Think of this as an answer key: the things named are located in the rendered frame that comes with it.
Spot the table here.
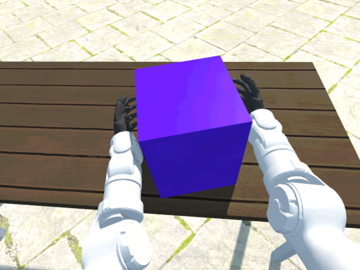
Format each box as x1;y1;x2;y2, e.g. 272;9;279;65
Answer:
0;61;360;262

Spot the right robot forearm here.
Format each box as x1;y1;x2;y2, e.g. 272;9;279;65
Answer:
248;109;347;225

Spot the robot right hand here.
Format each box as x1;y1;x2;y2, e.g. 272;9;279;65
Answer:
231;74;265;114

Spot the robot left hand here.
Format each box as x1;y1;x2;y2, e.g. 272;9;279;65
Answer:
114;94;137;135

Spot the left robot upper arm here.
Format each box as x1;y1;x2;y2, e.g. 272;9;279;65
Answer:
71;219;152;270

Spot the carton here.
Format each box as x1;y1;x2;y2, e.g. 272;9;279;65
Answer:
135;55;253;199

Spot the right robot upper arm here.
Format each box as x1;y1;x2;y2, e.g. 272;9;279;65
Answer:
267;182;360;270

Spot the left robot forearm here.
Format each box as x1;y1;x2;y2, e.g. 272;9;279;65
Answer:
88;131;143;236

